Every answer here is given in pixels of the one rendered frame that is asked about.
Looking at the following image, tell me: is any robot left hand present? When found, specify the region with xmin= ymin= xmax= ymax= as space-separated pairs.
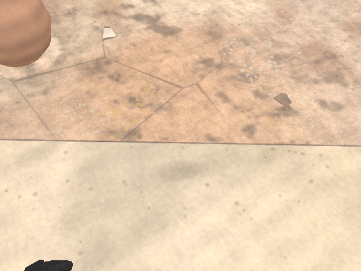
xmin=24 ymin=260 xmax=73 ymax=271

